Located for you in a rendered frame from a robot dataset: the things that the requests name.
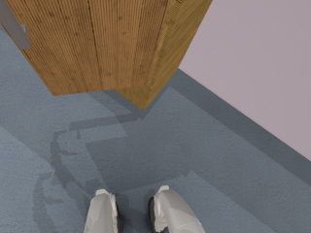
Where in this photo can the handle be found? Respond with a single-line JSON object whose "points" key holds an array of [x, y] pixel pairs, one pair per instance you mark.
{"points": [[16, 30]]}

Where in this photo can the left robot thigh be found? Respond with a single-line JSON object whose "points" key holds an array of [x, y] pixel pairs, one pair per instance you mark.
{"points": [[101, 212]]}

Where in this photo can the robot right foot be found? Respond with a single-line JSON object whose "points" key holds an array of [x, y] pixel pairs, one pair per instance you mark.
{"points": [[152, 217]]}

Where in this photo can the cupboard door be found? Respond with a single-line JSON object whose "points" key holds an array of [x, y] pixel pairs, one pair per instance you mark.
{"points": [[79, 46]]}

